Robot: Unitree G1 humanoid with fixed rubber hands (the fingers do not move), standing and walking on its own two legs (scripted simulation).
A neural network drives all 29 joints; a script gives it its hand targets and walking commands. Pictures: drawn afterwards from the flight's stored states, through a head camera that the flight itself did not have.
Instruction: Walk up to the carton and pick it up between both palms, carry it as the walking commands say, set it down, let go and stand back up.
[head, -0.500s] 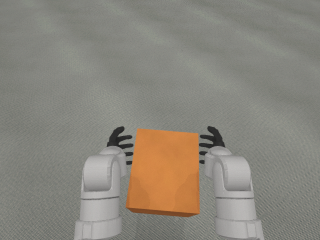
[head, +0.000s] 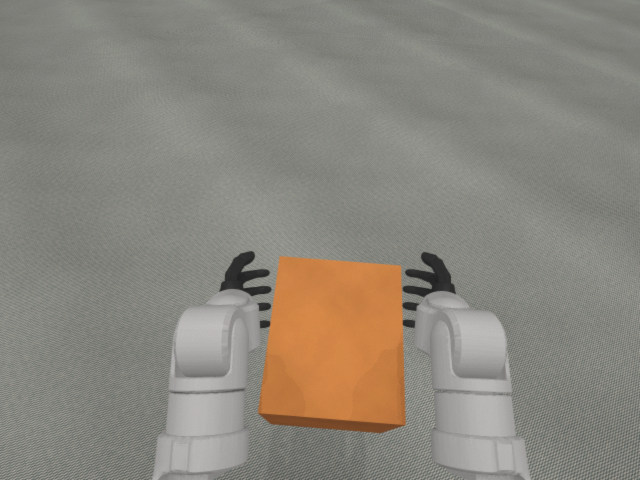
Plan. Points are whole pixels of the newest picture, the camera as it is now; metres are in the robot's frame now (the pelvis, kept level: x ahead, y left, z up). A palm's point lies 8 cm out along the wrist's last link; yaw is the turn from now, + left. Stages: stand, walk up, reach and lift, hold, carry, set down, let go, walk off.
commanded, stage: carry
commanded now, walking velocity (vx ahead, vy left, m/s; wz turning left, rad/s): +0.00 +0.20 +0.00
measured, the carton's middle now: (332, 349) +0.32 +0.01 -0.02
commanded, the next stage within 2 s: none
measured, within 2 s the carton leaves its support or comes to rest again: neither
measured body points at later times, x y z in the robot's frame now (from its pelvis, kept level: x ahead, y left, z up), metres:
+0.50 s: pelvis -0.05 +0.17 +0.00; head -0.02 +0.18 +0.45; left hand +0.27 +0.30 +0.06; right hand +0.28 +0.06 +0.06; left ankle -0.01 +0.29 -0.73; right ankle -0.07 +0.02 -0.69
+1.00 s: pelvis -0.11 +0.34 +0.00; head -0.09 +0.36 +0.45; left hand +0.21 +0.48 +0.07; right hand +0.22 +0.24 +0.08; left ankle -0.06 +0.38 -0.73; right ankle -0.14 +0.22 -0.67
